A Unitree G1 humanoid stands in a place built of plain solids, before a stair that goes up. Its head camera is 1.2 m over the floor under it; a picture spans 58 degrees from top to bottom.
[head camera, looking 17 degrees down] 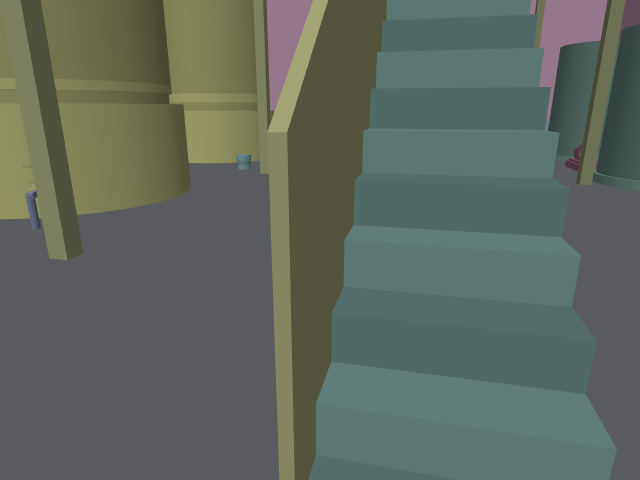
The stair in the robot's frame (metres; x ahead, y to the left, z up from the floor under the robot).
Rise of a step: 0.18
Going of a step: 0.23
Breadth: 0.83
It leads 13 degrees to the right of straight ahead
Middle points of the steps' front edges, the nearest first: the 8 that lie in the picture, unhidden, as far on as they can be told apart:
0.99 -0.35 0.37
1.21 -0.40 0.55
1.43 -0.45 0.74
1.65 -0.50 0.92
1.87 -0.56 1.10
2.09 -0.61 1.29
2.31 -0.66 1.47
2.53 -0.71 1.66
